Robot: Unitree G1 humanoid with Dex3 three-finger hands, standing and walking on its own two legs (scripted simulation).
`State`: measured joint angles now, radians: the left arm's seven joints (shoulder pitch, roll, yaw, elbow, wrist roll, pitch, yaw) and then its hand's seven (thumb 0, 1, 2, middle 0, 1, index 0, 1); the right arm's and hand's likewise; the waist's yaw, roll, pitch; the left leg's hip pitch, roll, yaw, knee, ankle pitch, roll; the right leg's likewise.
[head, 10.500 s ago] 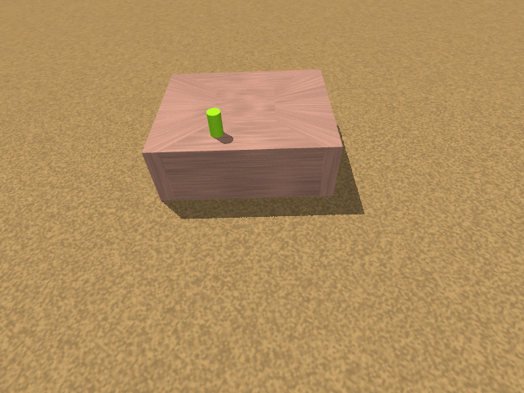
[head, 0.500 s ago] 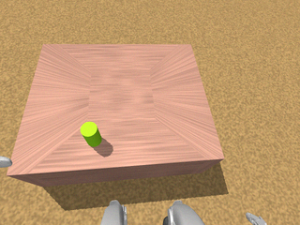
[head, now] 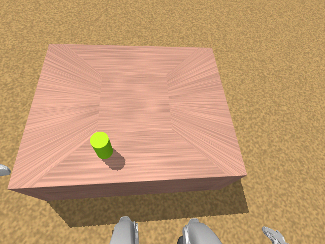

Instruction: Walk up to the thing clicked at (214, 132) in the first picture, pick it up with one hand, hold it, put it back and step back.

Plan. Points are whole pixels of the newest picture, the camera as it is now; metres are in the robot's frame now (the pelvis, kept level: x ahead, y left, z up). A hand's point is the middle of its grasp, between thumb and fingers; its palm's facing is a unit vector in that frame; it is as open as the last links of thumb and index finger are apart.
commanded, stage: go down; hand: left
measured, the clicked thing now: (102, 146) +0.48 +0.21 -0.30
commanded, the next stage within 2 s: none
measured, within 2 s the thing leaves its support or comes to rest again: neither
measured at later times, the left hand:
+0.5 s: hand out of the picture +0.38 +0.39 +0.00, palm faces +0.22 -0.97 -0.10, open 17.2 cm
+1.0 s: hand out of the picture +0.39 +0.40 +0.01, palm faces +0.22 -0.97 -0.09, open 17.2 cm
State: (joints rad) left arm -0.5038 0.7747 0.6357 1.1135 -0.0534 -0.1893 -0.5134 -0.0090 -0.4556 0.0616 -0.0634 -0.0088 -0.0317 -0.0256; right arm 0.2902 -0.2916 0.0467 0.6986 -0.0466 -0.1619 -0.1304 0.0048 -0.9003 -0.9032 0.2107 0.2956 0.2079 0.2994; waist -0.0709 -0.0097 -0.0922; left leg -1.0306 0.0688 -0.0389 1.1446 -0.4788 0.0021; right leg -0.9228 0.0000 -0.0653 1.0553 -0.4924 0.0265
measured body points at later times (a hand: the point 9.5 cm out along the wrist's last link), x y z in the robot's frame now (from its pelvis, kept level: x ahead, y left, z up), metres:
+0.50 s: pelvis -0.01 +0.00 -0.01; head +0.13 +0.05 +0.41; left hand +0.36 +0.44 +0.01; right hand +0.05 -0.28 -0.10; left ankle +0.03 +0.11 -0.65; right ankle +0.00 -0.14 -0.65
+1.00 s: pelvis -0.01 +0.00 -0.02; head +0.14 +0.06 +0.40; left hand +0.37 +0.45 +0.02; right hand +0.05 -0.28 -0.11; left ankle +0.03 +0.11 -0.65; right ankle +0.00 -0.14 -0.65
